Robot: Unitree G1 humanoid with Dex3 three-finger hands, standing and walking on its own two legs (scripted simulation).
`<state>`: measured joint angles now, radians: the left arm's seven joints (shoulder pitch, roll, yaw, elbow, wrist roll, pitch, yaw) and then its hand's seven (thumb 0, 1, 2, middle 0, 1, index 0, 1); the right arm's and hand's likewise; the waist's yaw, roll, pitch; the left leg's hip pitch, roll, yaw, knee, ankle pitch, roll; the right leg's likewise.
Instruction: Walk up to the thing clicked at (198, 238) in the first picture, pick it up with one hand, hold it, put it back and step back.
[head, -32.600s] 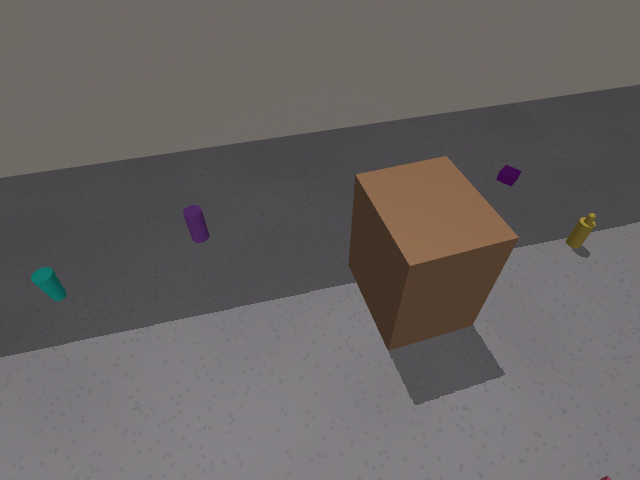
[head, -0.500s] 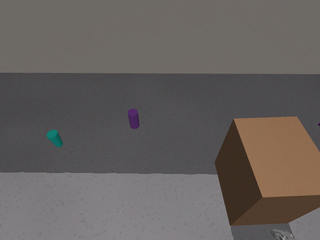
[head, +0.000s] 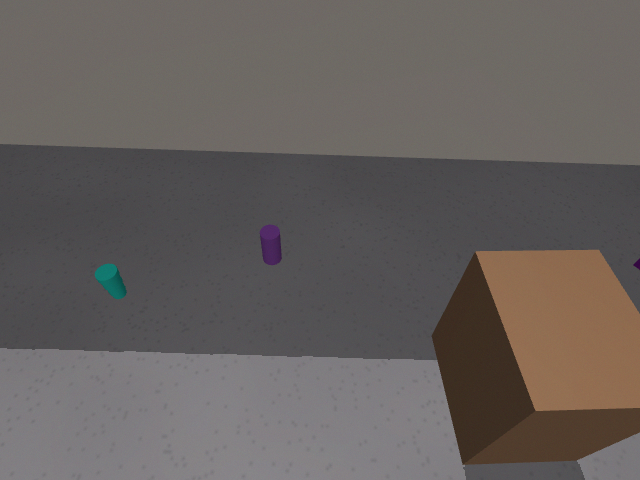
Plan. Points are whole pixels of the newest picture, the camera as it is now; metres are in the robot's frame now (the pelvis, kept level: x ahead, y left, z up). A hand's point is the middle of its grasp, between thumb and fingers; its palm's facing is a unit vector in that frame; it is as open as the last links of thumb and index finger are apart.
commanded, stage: step back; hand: left
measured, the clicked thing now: (271, 245) +1.04 +0.16 -0.69
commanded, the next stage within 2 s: stand in 0.38 s
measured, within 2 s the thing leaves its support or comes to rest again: neither
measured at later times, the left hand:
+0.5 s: hand out of the picture +0.16 +0.25 -0.15, palm faces +0.00 -0.94 -0.33, open 7.4 cm
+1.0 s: hand out of the picture +0.08 +0.25 -0.14, palm faces -0.02 -0.94 -0.35, open 7.4 cm
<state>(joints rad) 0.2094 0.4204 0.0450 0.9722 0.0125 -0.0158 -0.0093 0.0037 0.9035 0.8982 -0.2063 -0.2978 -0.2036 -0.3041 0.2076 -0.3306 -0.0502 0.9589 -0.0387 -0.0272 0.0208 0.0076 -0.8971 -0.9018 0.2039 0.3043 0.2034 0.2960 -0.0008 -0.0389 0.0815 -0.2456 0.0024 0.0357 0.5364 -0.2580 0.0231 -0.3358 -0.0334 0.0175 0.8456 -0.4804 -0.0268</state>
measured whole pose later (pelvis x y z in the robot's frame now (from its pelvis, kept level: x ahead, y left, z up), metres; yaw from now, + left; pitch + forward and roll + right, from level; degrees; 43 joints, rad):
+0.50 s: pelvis +0.04 +0.00 +0.01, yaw +0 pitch -2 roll +0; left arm 0.05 0.36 0.02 1.06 0.00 -0.02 0.00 0.00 0.90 0.90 -0.21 -0.30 -0.20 -0.30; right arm 0.09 -0.33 0.00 1.07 -0.01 -0.02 0.00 0.01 -0.90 -0.90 0.20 0.30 0.20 0.30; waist 0.00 -0.02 0.06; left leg -0.16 0.00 -0.01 0.48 -0.28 0.00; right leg -0.17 -0.04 -0.01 0.47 -0.26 0.03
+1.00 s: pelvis +0.02 -0.01 +0.01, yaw +0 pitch -3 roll +0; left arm 0.12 0.36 0.00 1.16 0.01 -0.02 -0.01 0.00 0.90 0.90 -0.21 -0.30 -0.20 -0.30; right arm 0.10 -0.34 -0.01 1.14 -0.01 -0.02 0.01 0.01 -0.90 -0.90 0.20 0.30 0.20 0.30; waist 0.00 0.00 0.05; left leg -0.10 0.01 0.00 0.32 -0.17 -0.01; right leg -0.12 -0.03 -0.01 0.33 -0.16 0.02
